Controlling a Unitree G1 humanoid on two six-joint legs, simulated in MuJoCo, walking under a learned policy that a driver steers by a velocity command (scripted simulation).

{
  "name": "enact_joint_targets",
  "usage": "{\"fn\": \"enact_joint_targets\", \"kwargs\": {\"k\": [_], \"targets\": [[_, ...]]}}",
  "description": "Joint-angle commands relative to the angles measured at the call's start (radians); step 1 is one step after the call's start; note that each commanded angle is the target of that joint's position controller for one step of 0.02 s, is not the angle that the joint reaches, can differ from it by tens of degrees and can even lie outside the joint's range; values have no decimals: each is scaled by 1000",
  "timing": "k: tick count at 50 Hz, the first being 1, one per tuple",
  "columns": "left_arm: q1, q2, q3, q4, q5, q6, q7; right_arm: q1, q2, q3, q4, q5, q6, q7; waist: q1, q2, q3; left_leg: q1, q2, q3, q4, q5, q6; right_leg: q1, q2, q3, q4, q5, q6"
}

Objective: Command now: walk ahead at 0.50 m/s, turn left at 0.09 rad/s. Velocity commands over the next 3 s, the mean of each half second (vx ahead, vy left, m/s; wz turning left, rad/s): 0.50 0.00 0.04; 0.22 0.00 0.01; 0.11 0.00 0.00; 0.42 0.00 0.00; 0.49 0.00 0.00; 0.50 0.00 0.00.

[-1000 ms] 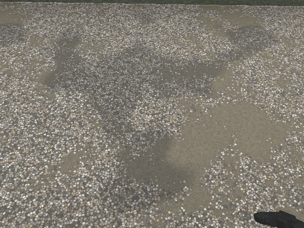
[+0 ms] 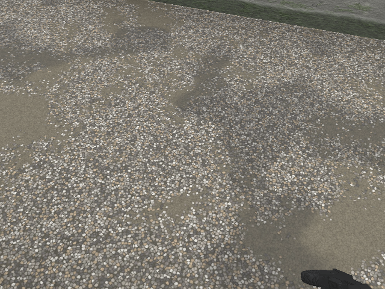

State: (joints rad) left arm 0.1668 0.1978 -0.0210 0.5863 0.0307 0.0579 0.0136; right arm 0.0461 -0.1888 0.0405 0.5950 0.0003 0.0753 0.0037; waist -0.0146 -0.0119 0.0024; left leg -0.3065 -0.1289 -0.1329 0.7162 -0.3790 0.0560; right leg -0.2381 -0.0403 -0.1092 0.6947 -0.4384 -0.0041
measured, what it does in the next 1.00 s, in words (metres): stands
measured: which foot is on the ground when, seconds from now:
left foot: down 0.00-1.00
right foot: down 0.00-1.00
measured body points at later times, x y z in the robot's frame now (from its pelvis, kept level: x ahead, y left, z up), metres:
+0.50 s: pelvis -0.01 +0.00 +0.00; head -0.01 +0.00 +0.45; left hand +0.18 +0.21 -0.08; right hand +0.20 -0.21 -0.06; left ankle +0.00 +0.09 -0.72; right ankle -0.04 -0.11 -0.72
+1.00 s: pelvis +0.00 -0.01 +0.03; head +0.00 -0.01 +0.48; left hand +0.16 +0.20 -0.08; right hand +0.16 -0.22 -0.08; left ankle +0.00 +0.09 -0.72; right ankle -0.04 -0.11 -0.72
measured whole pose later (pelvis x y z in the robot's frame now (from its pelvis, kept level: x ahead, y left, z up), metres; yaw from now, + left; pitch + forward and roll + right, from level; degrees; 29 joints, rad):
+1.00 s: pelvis +0.00 -0.01 +0.03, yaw -1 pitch +0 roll +0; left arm 0.19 0.17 -0.03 0.64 0.02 0.07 0.00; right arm 0.12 -0.16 0.05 0.71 0.00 0.06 0.01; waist -0.02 0.00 -0.01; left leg -0.16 -0.09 -0.11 0.36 -0.19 0.04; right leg -0.11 -0.02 -0.09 0.36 -0.25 -0.01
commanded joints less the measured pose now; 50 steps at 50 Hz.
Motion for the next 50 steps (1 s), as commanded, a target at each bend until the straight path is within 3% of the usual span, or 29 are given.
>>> {"fn": "enact_joint_targets", "kwargs": {"k": [1,6,7,8,9,10,13,17,18,20,21,22,23,25,26,28,29,30,32,37,50], "targets": [[-76,64,22,-103,2,-3,3,-78,-70,-18,-87,4,-17,-3,-10,20,-171,2,95,-30,-63,640,39,133,-35,17,-10,476,0],[-110,38,17,-116,0,-4,-2,-90,-72,-13,-92,8,-11,-1,-11,34,-139,-51,109,-60,-113,560,33,118,-25,17,-16,325,8],[-105,39,19,-117,-9,-6,-3,-82,-95,-18,-82,6,-12,-3,2,48,-121,-84,115,-75,-125,525,35,124,-15,23,-14,286,0],[-70,36,20,-99,-10,-19,-5,-50,-111,-22,-70,17,-8,-20,10,80,-163,-69,130,-146,-200,314,41,143,11,6,-24,91,-2],[-93,25,13,-103,-12,-24,-8,-90,-111,-20,-86,18,-1,-21,15,95,-86,-112,139,-177,-237,228,43,111,20,11,-42,66,-5],[-105,18,10,-100,-6,-21,-7,-90,-98,-13,-91,11,0,-15,9,81,-60,-143,140,-184,-259,173,39,122,17,14,-54,61,-11],[-96,10,7,-95,-4,-24,-5,-92,-91,-11,-93,7,-7,-9,17,52,-50,-153,118,-143,-253,128,25,149,-6,33,-82,97,-23],[-84,29,9,-88,-14,-46,-6,-87,-85,-16,-94,8,-8,-14,10,6,-58,-107,96,-84,-205,140,11,134,-34,63,-119,140,-36],[-120,46,11,-105,-19,-36,-4,-117,-70,-12,-114,-1,-12,2,-6,-41,-14,-124,90,-27,-133,321,2,105,-68,99,-127,345,-38],[-97,62,20,-99,-15,-27,0,-68,-72,-16,-96,-18,-21,3,-16,-46,-86,-74,81,3,-108,377,-3,124,-90,114,-118,434,-50],[-56,42,15,-84,-13,-36,0,-25,-74,-17,-73,1,-21,-14,-1,-20,-175,-13,81,-22,-144,228,1,156,-56,74,-119,221,-41],[-76,22,7,-90,-8,-23,-1,-57,-67,-10,-80,-8,-21,-11,5,2,-115,-38,82,-33,-155,203,9,127,-44,64,-127,163,-41],[-135,39,7,-114,-12,-12,0,-133,-38,-4,-119,-8,-21,6,-16,-18,-38,-51,87,-2,-112,384,6,59,-69,80,-122,370,-29],[-112,50,14,-111,-4,-6,-2,-90,-49,-8,-102,-13,-23,9,-18,-6,-104,-25,88,0,-106,442,8,86,-62,67,-91,396,-20],[-49,32,13,-90,-2,-11,-3,-24,-74,-11,-66,-6,-24,-9,11,25,-179,-10,90,-42,-150,256,17,144,-31,43,-93,154,-24],[-52,20,2,-87,-5,-15,-5,-67,-73,-10,-80,3,-14,-16,15,55,-57,-78,111,-90,-207,138,21,96,-16,47,-121,42,-31],[-118,36,0,-117,-6,-9,-5,-121,-39,1,-113,4,-16,3,-9,18,1,-83,105,-41,-147,347,17,48,-48,68,-122,262,-21],[-92,45,5,-108,0,-7,-7,-77,-38,-1,-95,-8,-18,7,-17,10,-57,-44,104,-39,-146,360,17,63,-60,77,-118,288,-22],[-71,31,-3,-105,5,-8,-10,-56,-46,-3,-77,-11,-22,8,-13,24,-85,-11,112,-56,-172,366,19,68,-63,76,-136,272,-14],[-59,21,-11,-84,4,-8,-12,-60,-36,3,-47,-11,-20,9,-8,24,-54,26,151,-109,-285,385,12,88,-64,87,-243,231,1],[-20,45,7,-20,-15,-6,-16,3,-44,-15,45,1,-30,5,-3,9,-92,129,189,-97,-412,446,15,210,-81,125,-377,395,-15]]}}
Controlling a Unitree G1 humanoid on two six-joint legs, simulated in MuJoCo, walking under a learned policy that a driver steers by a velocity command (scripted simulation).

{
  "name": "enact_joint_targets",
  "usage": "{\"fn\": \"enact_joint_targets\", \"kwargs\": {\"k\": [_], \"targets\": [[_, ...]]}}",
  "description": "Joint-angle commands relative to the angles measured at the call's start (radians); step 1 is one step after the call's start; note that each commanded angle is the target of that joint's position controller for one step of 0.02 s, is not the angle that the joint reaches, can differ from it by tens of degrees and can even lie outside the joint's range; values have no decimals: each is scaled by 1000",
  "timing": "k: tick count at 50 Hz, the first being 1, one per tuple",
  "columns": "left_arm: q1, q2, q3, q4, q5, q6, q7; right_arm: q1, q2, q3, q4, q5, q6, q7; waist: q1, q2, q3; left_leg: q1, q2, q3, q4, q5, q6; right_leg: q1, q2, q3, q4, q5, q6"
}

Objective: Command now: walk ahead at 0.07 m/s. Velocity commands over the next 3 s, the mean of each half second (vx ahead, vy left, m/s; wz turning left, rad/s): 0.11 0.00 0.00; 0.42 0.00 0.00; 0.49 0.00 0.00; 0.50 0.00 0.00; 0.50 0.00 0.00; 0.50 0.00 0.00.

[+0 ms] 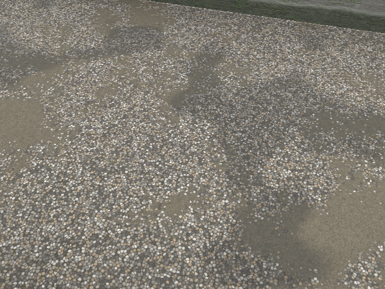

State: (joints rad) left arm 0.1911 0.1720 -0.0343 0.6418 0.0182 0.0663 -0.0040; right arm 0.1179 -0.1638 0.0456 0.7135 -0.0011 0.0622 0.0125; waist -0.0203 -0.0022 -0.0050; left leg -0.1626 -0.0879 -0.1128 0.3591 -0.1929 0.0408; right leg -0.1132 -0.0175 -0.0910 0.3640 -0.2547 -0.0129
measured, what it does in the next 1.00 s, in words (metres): stands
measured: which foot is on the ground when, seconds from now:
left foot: down 0.00-1.00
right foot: down 0.00-1.00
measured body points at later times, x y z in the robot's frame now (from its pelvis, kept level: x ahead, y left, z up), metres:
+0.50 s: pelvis +0.00 -0.01 +0.00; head +0.00 -0.02 +0.45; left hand +0.15 +0.20 -0.11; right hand +0.17 -0.23 -0.11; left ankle +0.00 +0.10 -0.75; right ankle -0.04 -0.10 -0.75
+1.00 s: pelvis -0.01 +0.00 -0.02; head -0.02 +0.01 +0.43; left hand +0.19 +0.20 -0.10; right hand +0.20 -0.19 -0.10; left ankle +0.00 +0.10 -0.75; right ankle -0.04 -0.10 -0.75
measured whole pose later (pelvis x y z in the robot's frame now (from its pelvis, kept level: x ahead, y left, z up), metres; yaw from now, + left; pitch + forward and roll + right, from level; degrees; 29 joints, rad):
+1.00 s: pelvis -0.01 +0.00 -0.02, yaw +0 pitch -2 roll +0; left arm 0.13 0.15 -0.04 0.55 0.03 0.08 0.01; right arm 0.06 -0.15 0.06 0.63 0.00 0.07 0.00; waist -0.01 0.00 0.00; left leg -0.27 -0.10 -0.09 0.64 -0.34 0.05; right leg -0.21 -0.03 -0.09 0.63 -0.39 -0.01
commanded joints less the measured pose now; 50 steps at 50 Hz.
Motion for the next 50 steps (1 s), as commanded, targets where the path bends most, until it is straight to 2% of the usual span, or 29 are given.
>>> {"fn": "enact_joint_targets", "kwargs": {"k": [1,4,5,6,9,14,15,16,20,26,34,40,41,46,47,48,50], "targets": [[-43,73,21,-74,-3,-13,2,-66,-70,-22,-70,3,-17,-4,3,-1,-85,-13,149,-115,-57,263,30,86,-104,108,-50,219,-7],[-39,79,22,-71,-3,-11,3,-57,-75,-25,-61,3,-16,-7,4,0,-82,-9,152,-110,-61,269,29,88,-105,110,-58,237,-9],[39,134,19,-70,26,-11,12,29,-106,-9,-52,-22,-8,-6,35,-40,-70,-52,161,-163,-72,306,79,161,-86,116,-68,234,-58],[47,125,18,-63,30,-10,14,20,-114,-12,-50,-17,-7,-6,39,-17,-53,-57,165,-150,-71,307,86,158,-97,123,-72,267,-72],[38,125,7,-71,27,-5,15,14,-115,-5,-72,-24,-11,-4,36,19,-58,-68,160,-139,-69,273,75,165,-100,127,-75,276,-83],[55,142,1,-66,23,-8,10,38,-128,0,-90,-27,-4,-9,30,11,-39,-61,155,-133,-63,237,64,129,-93,126,-99,244,-81],[-20,73,-5,-64,-6,-13,2,-30,-101,-16,-79,-3,-5,-9,-3,61,-63,-7,147,-89,-78,184,21,72,-121,122,-81,243,-31],[-29,86,-4,-70,-9,-17,2,-29,-89,-10,-86,-3,-3,-10,-6,26,-80,1,141,-91,-73,171,14,69,-98,114,-84,194,-15],[-21,111,9,-74,-4,-14,9,-46,-88,-14,-84,-4,-1,-20,1,-23,-64,-48,109,-55,3,136,26,62,-71,97,-36,151,-20],[-42,102,13,-114,-4,-3,16,-78,-77,-19,-109,-14,-3,-24,7,-24,-33,-141,70,-13,109,80,24,39,-92,109,54,195,-55],[-94,74,15,-166,2,-2,18,-122,-73,-19,-147,-12,-9,-21,7,-7,-69,-124,71,-12,189,230,25,3,-71,76,157,221,-32],[-124,57,16,-187,6,-4,17,-150,-71,-17,-168,-8,-12,-16,4,2,-96,-122,78,-22,207,267,29,-13,-61,58,201,182,-13],[-125,51,15,-186,11,4,17,-150,-62,-11,-170,-17,-14,-10,2,3,-95,-126,76,-20,198,251,30,-13,-64,57,199,160,-13],[-142,45,17,-196,10,7,14,-171,-60,-8,-182,-13,-21,0,4,2,-90,-133,80,-30,193,230,31,-35,-61,54,203,92,-2],[-95,38,17,-173,13,-5,14,-132,-72,-8,-165,2,-16,-18,26,15,-150,-124,84,-81,146,30,35,5,-34,30,201,-102,5],[-113,25,9,-179,11,-7,12,-171,-77,-7,-179,6,-10,-21,28,35,-66,-172,88,-98,124,-27,37,-32,-29,31,196,-108,4],[-118,25,6,-177,11,-13,12,-182,-76,-5,-192,5,-5,-20,22,37,-27,-209,91,-111,107,-78,36,-42,-32,36,197,-103,-2]]}}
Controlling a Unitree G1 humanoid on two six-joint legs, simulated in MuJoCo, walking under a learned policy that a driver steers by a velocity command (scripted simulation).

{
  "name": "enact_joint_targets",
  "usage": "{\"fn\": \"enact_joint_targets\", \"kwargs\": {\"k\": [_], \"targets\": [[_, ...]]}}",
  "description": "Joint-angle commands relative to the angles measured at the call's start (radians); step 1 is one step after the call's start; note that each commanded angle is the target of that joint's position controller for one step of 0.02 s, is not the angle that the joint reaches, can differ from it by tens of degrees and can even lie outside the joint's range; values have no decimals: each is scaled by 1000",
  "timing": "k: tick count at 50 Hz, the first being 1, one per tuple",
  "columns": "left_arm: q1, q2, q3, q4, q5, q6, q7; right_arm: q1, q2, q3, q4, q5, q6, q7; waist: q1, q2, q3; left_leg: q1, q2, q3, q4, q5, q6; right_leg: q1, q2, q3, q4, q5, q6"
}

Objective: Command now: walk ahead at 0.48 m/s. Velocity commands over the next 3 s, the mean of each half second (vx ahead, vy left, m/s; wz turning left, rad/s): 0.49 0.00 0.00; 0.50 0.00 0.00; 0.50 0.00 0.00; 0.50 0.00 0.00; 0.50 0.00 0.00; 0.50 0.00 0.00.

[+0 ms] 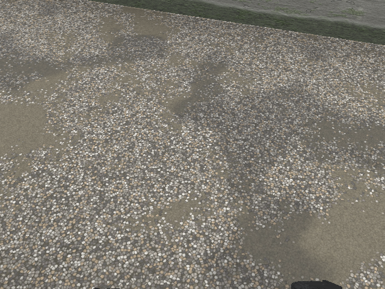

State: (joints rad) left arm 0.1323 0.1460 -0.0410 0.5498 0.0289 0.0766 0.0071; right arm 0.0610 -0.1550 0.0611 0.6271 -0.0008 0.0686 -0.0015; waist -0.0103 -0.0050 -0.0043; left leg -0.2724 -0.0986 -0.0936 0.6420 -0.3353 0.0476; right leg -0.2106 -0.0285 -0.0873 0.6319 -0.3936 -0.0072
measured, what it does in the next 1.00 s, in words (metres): stands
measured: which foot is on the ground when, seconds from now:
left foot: down 0.00-1.00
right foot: down 0.00-1.00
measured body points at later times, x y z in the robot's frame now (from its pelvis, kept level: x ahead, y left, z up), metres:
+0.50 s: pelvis +0.00 +0.01 +0.00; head -0.01 +0.01 +0.45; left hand +0.19 +0.21 -0.08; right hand +0.22 -0.18 -0.07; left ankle +0.00 +0.09 -0.72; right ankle -0.03 -0.11 -0.72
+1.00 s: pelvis +0.00 +0.01 +0.00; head -0.01 +0.01 +0.45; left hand +0.19 +0.21 -0.08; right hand +0.22 -0.18 -0.07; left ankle +0.00 +0.09 -0.72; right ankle -0.03 -0.11 -0.72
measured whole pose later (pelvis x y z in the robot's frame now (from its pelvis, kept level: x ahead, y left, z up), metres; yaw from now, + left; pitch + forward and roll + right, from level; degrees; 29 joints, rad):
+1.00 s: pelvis +0.00 +0.01 +0.00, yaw +0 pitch -1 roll +0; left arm 0.15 0.15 -0.04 0.57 0.03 0.07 0.01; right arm 0.07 -0.15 0.07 0.59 0.00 0.05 0.01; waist -0.01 0.00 -0.01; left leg -0.29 -0.10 -0.07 0.67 -0.35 0.06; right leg -0.22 -0.04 -0.08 0.65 -0.41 0.01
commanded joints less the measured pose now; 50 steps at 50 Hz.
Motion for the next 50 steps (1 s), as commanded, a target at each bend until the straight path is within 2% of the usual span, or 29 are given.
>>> {"fn": "enact_joint_targets", "kwargs": {"k": [1,3,5,6,8,11,13,16,17,19,21,22,24,26,27,29,31,32,34,36,38,39,41,43,44,46,48,49,50], "targets": [[-53,54,13,-84,0,-26,1,-122,-84,-20,-107,4,-11,-5,12,38,-20,-106,98,-128,-177,59,28,53,-23,35,-71,44,-9],[-84,68,14,-100,-4,-23,4,-149,-67,-15,-129,-6,-20,14,-12,2,10,-90,86,-62,-111,274,25,21,-58,67,-81,240,-14],[-62,85,24,-90,-1,-22,5,-107,-69,-19,-112,-22,-30,19,-19,-15,-71,-32,80,-46,-85,343,25,49,-69,75,-74,287,-18],[-13,76,25,-69,3,-32,6,-66,-76,-20,-90,-5,-27,1,5,-2,-150,-6,78,-82,-117,175,26,98,-40,43,-74,90,-11],[-82,68,16,-94,-6,-23,6,-153,-60,-14,-131,-9,-23,13,-15,-4,-14,-51,86,-51,-89,328,26,17,-56,63,-82,248,-12],[-9,69,24,-67,5,-27,6,-74,-71,-17,-96,-1,-24,0,9,19,-150,-13,82,-86,-114,195,29,100,-33,32,-60,84,-4],[-72,67,17,-91,-2,-20,6,-159,-56,-11,-136,-6,-23,13,-9,13,-17,-59,90,-55,-90,341,31,24,-51,54,-69,241,-6],[-54,76,25,-87,4,-15,6,-115,-61,-14,-119,-15,-31,17,-12,9,-91,-34,86,-45,-75,389,30,62,-56,53,-48,277,-3],[-1,69,26,-64,7,-27,6,-76,-71,-16,-99,2,-29,-1,14,27,-169,-10,87,-93,-113,211,35,112,-30,26,-47,79,1],[-77,65,18,-91,-1,-19,6,-163,-57,-9,-140,-3,-25,13,-6,15,-14,-74,93,-61,-93,345,33,28,-47,48,-60,231,-1],[-63,75,26,-88,3,-14,4,-117,-59,-11,-125,-13,-30,19,-11,4,-75,-51,89,-49,-79,379,31,59,-52,52,-43,262,-2],[-9,67,26,-66,7,-25,6,-75,-72,-14,-103,2,-27,1,14,27,-149,-34,88,-96,-119,198,34,107,-30,26,-43,75,2],[-80,64,18,-90,-1,-19,5,-158,-57,-8,-143,-4,-27,14,-6,11,-15,-80,93,-61,-95,339,33,30,-49,50,-57,233,-1],[-67,75,26,-87,3,-16,5,-114,-59,-10,-128,-14,-32,19,-12,-1,-76,-55,89,-49,-79,375,31,61,-54,53,-42,264,-2],[-15,66,25,-65,6,-26,6,-72,-71,-13,-106,2,-29,2,13,23,-150,-37,87,-95,-119,196,33,109,-32,28,-42,76,2],[-85,62,18,-89,-1,-20,5,-155,-56,-7,-146,-4,-28,15,-7,8,-15,-82,93,-59,-94,336,32,30,-49,52,-56,235,-1],[-21,68,26,-64,5,-27,6,-72,-69,-12,-110,1,-28,2,11,18,-134,-46,89,-95,-121,188,33,104,-30,30,-41,76,1],[-79,60,18,-89,-1,-18,5,-143,-59,-8,-142,-7,-30,16,-6,12,-23,-81,89,-51,-88,347,31,35,-51,54,-52,252,0],[-19,67,26,-61,5,-29,6,-70,-66,-11,-111,1,-31,2,11,18,-152,-33,89,-92,-116,194,34,110,-31,30,-41,77,1],[-89,59,16,-86,-1,-20,5,-150,-54,-6,-150,-4,-29,15,-10,10,-12,-88,92,-55,-91,333,31,29,-51,54,-56,242,-2],[-72,72,25,-81,3,-17,4,-105,-55,-8,-134,-15,-34,20,-16,-3,-79,-58,89,-42,-77,370,30,62,-54,58,-40,272,-3],[-19,63,25,-61,6,-27,6,-64,-66,-11,-111,1,-31,2,10,22,-154,-38,87,-88,-115,193,32,111,-32,31,-40,83,2],[-87,61,18,-84,-1,-21,5,-148,-52,-6,-151,-5,-30,15,-10,8,-17,-82,93,-53,-91,334,32,29,-49,56,-56,240,-2],[-73,71,25,-80,3,-17,4,-104,-53,-8,-135,-15,-34,19,-16,-2,-78,-59,90,-40,-76,369,30,61,-53,59,-40,272,-2],[-19,62,24,-59,6,-27,6,-62,-65,-11,-113,1,-32,2,10,23,-153,-39,88,-86,-115,191,32,110,-32,32,-40,83,2],[-87,60,17,-83,-1,-21,5,-146,-51,-6,-152,-5,-30,14,-10,9,-16,-83,94,-51,-90,331,32,29,-49,57,-56,240,-2],[-74,71,24,-79,3,-17,4,-102,-52,-8,-136,-15,-35,19,-16,-2,-78,-60,91,-39,-76,365,29,60,-53,60,-40,272,-3],[-20,62,24,-58,6,-27,5,-60,-64,-11,-113,1,-32,2,10,23,-152,-41,89,-84,-114,187,32,109,-32,34,-40,82,1],[-30,50,17,-62,4,-30,5,-100,-65,-10,-125,5,-28,-2,17,38,-86,-65,92,-95,-129,156,34,75,-27,33,-51,66,-1]]}}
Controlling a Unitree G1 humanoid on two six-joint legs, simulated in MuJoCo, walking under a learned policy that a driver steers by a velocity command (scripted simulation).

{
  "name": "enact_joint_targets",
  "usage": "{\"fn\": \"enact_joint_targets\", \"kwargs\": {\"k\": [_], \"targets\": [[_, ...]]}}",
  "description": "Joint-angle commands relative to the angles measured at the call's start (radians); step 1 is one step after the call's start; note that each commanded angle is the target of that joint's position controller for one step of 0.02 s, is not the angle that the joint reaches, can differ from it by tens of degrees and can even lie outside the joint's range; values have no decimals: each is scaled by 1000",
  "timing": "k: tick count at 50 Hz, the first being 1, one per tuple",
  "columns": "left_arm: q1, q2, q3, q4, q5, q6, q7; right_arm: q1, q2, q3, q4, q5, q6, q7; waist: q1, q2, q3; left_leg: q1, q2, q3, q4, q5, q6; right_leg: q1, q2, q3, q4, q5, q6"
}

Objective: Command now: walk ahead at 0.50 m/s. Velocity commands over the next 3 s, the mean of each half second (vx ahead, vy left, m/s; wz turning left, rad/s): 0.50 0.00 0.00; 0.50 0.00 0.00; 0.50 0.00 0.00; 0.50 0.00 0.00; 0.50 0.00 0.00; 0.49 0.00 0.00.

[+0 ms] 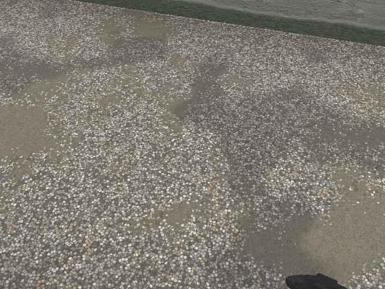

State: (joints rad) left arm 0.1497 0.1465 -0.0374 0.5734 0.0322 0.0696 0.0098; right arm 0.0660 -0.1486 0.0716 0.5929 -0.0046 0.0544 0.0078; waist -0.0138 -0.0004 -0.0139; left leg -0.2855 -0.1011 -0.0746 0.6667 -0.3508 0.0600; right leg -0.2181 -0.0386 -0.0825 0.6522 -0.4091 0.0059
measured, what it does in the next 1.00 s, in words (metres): stands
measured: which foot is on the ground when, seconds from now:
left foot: down 0.00-1.00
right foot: down 0.00-1.00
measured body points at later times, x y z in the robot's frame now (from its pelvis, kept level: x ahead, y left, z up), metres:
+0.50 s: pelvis +0.00 +0.00 +0.00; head -0.01 +0.00 +0.45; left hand +0.19 +0.20 -0.08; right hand +0.21 -0.19 -0.07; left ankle +0.00 +0.09 -0.72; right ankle -0.04 -0.12 -0.72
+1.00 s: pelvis +0.00 +0.00 +0.00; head -0.01 +0.00 +0.45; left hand +0.19 +0.19 -0.08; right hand +0.21 -0.19 -0.07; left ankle +0.00 +0.09 -0.72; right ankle -0.04 -0.12 -0.72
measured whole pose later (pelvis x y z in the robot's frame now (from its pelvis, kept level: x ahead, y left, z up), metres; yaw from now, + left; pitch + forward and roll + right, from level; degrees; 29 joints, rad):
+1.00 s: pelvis +0.00 +0.00 +0.00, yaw +0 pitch -1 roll +0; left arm 0.15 0.14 -0.04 0.57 0.03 0.07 0.01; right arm 0.08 -0.14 0.07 0.59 -0.01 0.05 0.01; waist -0.01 0.00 -0.02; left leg -0.29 -0.09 -0.06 0.68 -0.36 0.06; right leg -0.22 -0.03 -0.08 0.66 -0.41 0.00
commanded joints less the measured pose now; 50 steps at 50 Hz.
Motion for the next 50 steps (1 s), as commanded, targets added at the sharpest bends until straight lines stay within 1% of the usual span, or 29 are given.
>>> {"fn": "enact_joint_targets", "kwargs": {"k": [1,4,6,8,9,11,13,15,16,18,20,21,23,25,26,28,30,32,33,35,37,38,40,42,43,45,47,49,50], "targets": [[-105,59,13,-105,-5,-14,2,-149,-57,-16,-119,-2,-16,5,-7,4,-6,-72,97,-68,-114,344,19,35,-38,54,-76,255,-15],[-38,61,20,-82,2,-20,3,-63,-70,-21,-80,4,-18,-8,13,17,-142,-29,92,-101,-138,200,19,115,-22,30,-61,97,-12],[-106,59,13,-105,-5,-14,2,-148,-56,-16,-119,-2,-17,5,-7,4,-6,-73,98,-66,-113,341,19,34,-38,55,-76,254,-16],[-42,65,21,-81,1,-21,2,-65,-68,-20,-83,4,-16,-7,12,13,-124,-38,94,-102,-140,192,19,108,-20,32,-61,95,-14],[-99,57,12,-106,-4,-12,1,-136,-60,-16,-114,-4,-18,6,-5,8,-13,-72,95,-58,-107,351,17,38,-39,57,-71,272,-15],[-38,64,21,-79,1,-22,2,-63,-67,-20,-82,4,-19,-8,13,13,-141,-25,95,-100,-136,198,20,114,-20,32,-60,95,-14],[-108,56,11,-105,-4,-13,2,-145,-55,-15,-120,-1,-17,5,-8,6,-2,-79,98,-63,-111,337,18,31,-39,57,-75,259,-16],[-92,70,19,-100,-1,-10,0,-99,-56,-17,-103,-13,-22,9,-14,-8,-67,-50,96,-51,-97,374,16,64,-42,61,-59,290,-18],[-38,60,19,-80,2,-21,2,-58,-68,-20,-81,4,-19,-8,13,17,-143,-30,93,-96,-135,196,18,113,-21,33,-60,100,-13],[-106,59,12,-104,-5,-14,2,-143,-54,-15,-120,-2,-18,4,-8,4,-6,-73,100,-62,-110,340,18,31,-37,58,-75,257,-16],[-93,69,19,-101,-1,-10,0,-99,-55,-17,-104,-13,-22,9,-14,-7,-67,-51,97,-50,-96,373,16,63,-40,61,-58,289,-17],[-39,60,18,-80,2,-20,2,-57,-67,-20,-81,4,-19,-8,13,17,-142,-31,94,-95,-135,195,18,112,-20,34,-59,99,-13],[-107,58,11,-103,-4,-14,1,-142,-53,-15,-120,-2,-18,4,-7,4,-6,-74,100,-60,-110,338,18,30,-36,59,-74,256,-16],[-42,64,19,-79,1,-21,2,-59,-66,-20,-83,3,-17,-8,12,13,-124,-39,97,-95,-137,188,19,105,-18,36,-59,97,-15],[-99,57,11,-104,-4,-12,1,-131,-58,-16,-114,-5,-19,5,-6,8,-13,-73,98,-52,-104,347,17,34,-37,61,-70,273,-16],[-39,62,19,-78,1,-22,2,-57,-65,-19,-83,3,-20,-9,13,13,-142,-26,97,-93,-133,194,19,110,-18,35,-58,97,-15],[-108,56,9,-104,-4,-13,1,-139,-53,-15,-121,-2,-18,4,-9,7,-1,-80,100,-57,-107,335,18,27,-37,61,-73,260,-17],[-93,69,18,-99,-1,-10,0,-94,-55,-17,-104,-13,-23,9,-15,-7,-67,-51,98,-45,-93,371,16,60,-39,64,-57,292,-19],[-38,59,17,-79,1,-21,2,-52,-66,-20,-81,3,-20,-9,12,16,-143,-31,96,-90,-132,192,18,110,-19,36,-58,101,-14],[-107,58,11,-103,-5,-14,1,-138,-52,-15,-120,-2,-19,3,-8,4,-5,-74,102,-56,-107,337,18,27,-34,62,-73,258,-17],[-94,69,18,-100,-1,-10,0,-94,-54,-17,-104,-13,-23,8,-15,-6,-67,-52,100,-44,-93,371,16,60,-38,65,-56,290,-18],[-39,58,17,-79,2,-20,2,-52,-65,-20,-81,3,-20,-9,12,17,-142,-32,97,-89,-132,191,18,108,-18,37,-57,100,-14],[-107,57,10,-103,-4,-14,1,-137,-52,-15,-120,-2,-19,3,-8,5,-5,-75,103,-54,-107,335,18,26,-33,63,-72,257,-17],[-94,68,18,-100,-1,-10,0,-93,-53,-17,-104,-13,-23,8,-15,-6,-67,-52,100,-43,-92,369,16,58,-37,66,-56,289,-18],[-39,58,17,-79,1,-20,2,-50,-64,-19,-81,3,-21,-9,12,17,-142,-33,98,-87,-132,189,17,107,-18,38,-57,99,-14],[-108,57,10,-103,-4,-14,1,-136,-51,-15,-120,-2,-19,3,-8,5,-5,-76,104,-53,-107,333,18,24,-33,64,-72,256,-17],[-43,62,17,-78,0,-21,2,-53,-63,-19,-84,3,-18,-9,11,13,-124,-41,100,-88,-134,182,18,99,-16,40,-57,96,-16],[-105,56,8,-102,-4,-14,1,-132,-52,-15,-120,-4,-19,3,-9,6,-4,-78,102,-50,-104,330,17,24,-35,68,-72,267,-19],[-97,70,16,-97,-1,-12,0,-98,-49,-16,-110,-13,-22,7,-18,-11,-56,-53,102,-44,-93,356,17,49,-39,73,-62,288,-22]]}}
